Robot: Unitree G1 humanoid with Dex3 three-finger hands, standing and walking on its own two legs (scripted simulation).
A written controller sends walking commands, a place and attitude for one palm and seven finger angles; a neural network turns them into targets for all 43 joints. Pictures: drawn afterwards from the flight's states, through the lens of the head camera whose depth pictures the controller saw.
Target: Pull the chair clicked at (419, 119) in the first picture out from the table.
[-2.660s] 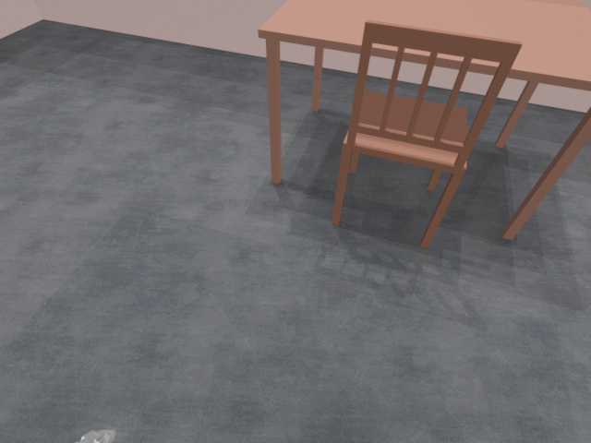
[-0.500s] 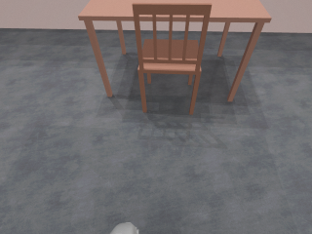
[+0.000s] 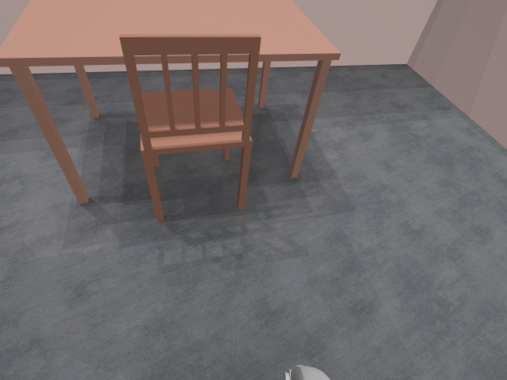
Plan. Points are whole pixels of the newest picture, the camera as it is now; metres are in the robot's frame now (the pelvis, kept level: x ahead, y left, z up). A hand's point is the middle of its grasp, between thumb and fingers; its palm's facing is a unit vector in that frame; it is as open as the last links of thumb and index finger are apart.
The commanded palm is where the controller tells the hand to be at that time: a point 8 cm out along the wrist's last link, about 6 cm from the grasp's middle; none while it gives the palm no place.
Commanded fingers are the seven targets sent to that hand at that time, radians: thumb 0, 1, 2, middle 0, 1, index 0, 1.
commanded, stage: walk to a spot facing it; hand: left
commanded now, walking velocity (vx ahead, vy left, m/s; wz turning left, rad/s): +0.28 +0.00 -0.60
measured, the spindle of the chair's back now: (196, 93) +0.98 +0.27 -0.10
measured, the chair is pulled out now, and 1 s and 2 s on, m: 0.00 0.00 0.00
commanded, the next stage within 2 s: turn to face it in 1.34 s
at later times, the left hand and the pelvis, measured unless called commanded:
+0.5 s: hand (222, 283) +0.35 +0.08 -0.18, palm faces -0.33 -0.93 -0.18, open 7.4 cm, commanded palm none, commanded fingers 0.00 0.90 0.90 -0.20 -0.30 -0.20 -0.30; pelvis +0.19 -0.05 -0.02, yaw -17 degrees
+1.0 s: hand (202, 243) +0.45 +0.15 -0.19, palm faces -0.42 -0.88 -0.20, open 7.4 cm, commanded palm none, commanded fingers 0.00 0.90 0.90 -0.20 -0.30 -0.20 -0.30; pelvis +0.35 -0.03 -0.01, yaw -35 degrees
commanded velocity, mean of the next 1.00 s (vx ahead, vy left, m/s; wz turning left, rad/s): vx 0.16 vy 0.00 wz -0.60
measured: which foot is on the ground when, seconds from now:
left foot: down 0.00-0.34, up 0.36-0.82, down 0.84-1.00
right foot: up 0.00-0.34, down 0.36-0.84, up 0.86-1.00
